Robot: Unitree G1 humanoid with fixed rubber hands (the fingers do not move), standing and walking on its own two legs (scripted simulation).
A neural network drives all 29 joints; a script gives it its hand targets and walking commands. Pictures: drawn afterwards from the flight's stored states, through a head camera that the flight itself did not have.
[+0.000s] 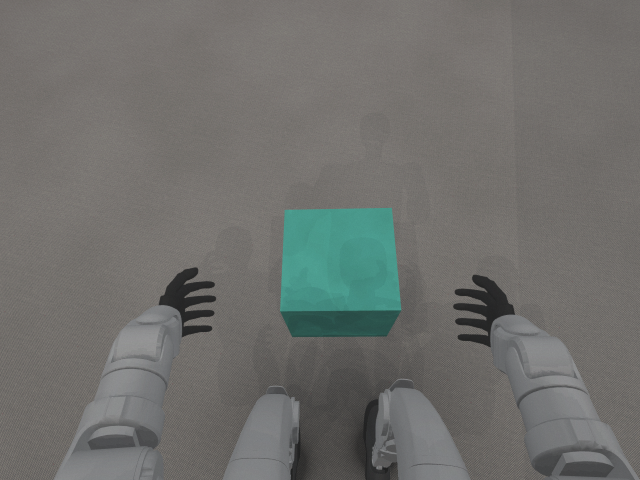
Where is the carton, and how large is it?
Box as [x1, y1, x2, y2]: [280, 208, 400, 336]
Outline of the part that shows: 391,208 285,210 280,311 292,336 385,336 400,311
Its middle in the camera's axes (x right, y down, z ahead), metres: +0.06 +0.09 +1.05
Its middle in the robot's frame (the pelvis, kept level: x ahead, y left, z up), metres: +0.56 +0.02 -0.55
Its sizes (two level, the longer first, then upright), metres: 0.272 0.265 0.276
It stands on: the floor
